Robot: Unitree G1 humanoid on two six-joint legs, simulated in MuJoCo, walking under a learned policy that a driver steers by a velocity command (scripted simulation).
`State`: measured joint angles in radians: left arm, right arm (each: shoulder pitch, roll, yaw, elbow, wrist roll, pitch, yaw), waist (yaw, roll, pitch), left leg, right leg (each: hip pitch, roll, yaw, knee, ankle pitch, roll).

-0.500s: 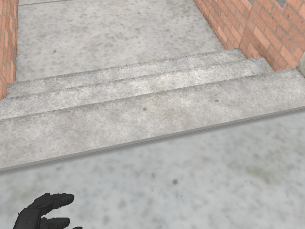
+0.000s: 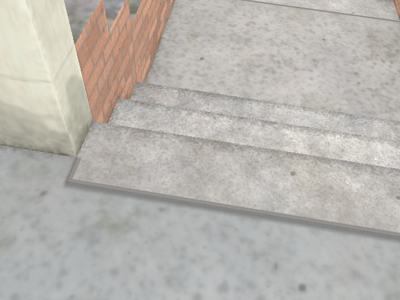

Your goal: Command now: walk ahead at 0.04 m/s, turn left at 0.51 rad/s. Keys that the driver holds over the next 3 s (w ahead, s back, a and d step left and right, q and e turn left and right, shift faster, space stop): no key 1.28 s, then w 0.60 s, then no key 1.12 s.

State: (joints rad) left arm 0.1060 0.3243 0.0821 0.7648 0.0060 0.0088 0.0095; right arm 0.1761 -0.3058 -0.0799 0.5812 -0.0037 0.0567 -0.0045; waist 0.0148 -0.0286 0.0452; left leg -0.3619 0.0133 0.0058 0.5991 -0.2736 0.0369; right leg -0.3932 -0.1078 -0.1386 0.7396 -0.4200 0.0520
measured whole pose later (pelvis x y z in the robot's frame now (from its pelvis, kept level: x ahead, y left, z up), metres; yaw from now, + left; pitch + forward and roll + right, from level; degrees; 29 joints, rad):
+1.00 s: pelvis +0.03 -0.02 +0.01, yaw +5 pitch -1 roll +0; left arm 0.19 0.23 0.01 0.87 0.01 -0.02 0.01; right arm 0.21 -0.22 -0.05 0.83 -0.01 0.02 -0.04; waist 0.00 0.00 0.03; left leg -0.24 -0.02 -0.07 0.53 -0.26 -0.01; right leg -0.20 0.00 -0.02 0.53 -0.30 -0.01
